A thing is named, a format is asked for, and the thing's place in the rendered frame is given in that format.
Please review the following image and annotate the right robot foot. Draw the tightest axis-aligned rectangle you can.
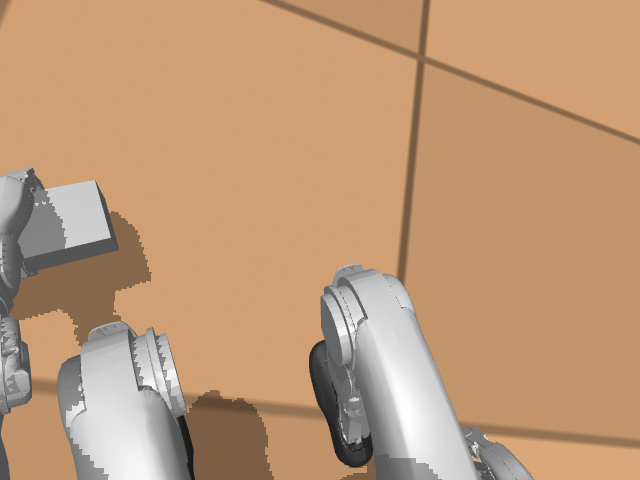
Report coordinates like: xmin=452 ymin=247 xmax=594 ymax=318
xmin=309 ymin=340 xmax=373 ymax=467

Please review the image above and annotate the left robot hand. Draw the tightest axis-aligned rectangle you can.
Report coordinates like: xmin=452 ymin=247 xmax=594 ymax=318
xmin=0 ymin=168 xmax=45 ymax=279

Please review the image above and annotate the left robot foot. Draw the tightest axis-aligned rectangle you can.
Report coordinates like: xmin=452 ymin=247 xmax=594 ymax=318
xmin=178 ymin=415 xmax=195 ymax=480

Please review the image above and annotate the left robot arm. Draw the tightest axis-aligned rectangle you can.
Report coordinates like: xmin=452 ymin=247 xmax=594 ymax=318
xmin=0 ymin=233 xmax=32 ymax=480

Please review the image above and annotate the carton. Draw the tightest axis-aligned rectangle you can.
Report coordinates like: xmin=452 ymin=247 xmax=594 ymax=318
xmin=17 ymin=180 xmax=119 ymax=270

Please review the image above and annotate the right robot hand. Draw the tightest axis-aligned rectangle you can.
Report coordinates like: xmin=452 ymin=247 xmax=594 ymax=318
xmin=461 ymin=426 xmax=534 ymax=480

